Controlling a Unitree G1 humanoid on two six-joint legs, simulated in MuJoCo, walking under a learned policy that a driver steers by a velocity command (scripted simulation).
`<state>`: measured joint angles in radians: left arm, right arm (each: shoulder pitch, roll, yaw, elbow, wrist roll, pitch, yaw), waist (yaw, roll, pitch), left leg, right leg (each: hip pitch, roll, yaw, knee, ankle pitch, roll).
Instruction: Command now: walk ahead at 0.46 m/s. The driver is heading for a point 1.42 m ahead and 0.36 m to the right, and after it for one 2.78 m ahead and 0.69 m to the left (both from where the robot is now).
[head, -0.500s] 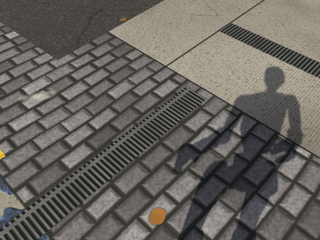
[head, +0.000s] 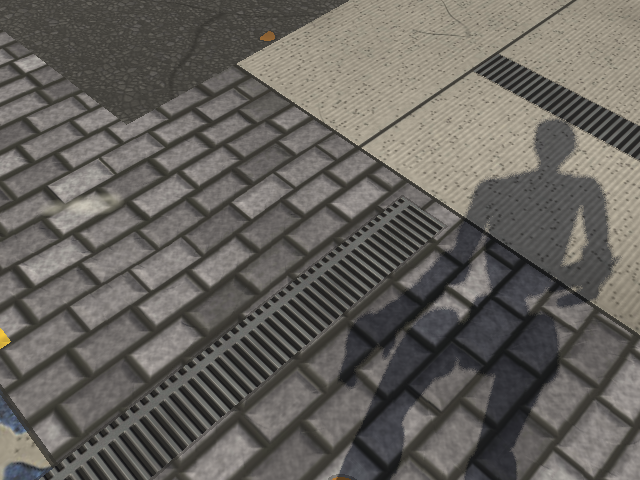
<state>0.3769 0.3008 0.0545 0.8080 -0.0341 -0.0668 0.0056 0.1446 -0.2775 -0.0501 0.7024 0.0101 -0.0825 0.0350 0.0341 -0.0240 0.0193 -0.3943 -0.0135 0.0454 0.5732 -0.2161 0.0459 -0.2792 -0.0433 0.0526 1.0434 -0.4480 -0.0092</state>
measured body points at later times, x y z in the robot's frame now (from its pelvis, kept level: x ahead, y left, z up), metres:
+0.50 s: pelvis +0.28 -0.03 -0.01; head +0.32 -0.04 +0.44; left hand +0.51 +0.20 -0.09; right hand +0.27 -0.32 -0.14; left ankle +0.07 +0.10 -0.68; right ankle +0.40 -0.12 -0.73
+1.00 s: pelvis +0.56 +0.01 -0.01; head +0.59 +0.01 +0.44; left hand +0.56 +0.30 -0.14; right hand +0.78 -0.23 -0.08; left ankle +0.68 +0.11 -0.73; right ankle +0.40 -0.12 -0.72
